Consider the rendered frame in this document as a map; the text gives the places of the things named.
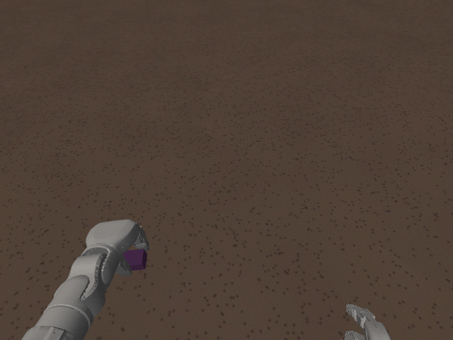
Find right robot hand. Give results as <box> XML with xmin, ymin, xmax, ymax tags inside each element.
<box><xmin>341</xmin><ymin>304</ymin><xmax>391</xmax><ymax>340</ymax></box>

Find left robot hand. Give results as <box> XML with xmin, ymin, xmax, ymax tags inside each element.
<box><xmin>86</xmin><ymin>219</ymin><xmax>149</xmax><ymax>276</ymax></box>

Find small box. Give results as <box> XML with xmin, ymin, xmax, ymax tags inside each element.
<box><xmin>123</xmin><ymin>249</ymin><xmax>147</xmax><ymax>271</ymax></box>

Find left robot arm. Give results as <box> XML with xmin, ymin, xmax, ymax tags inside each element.
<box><xmin>21</xmin><ymin>244</ymin><xmax>120</xmax><ymax>340</ymax></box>

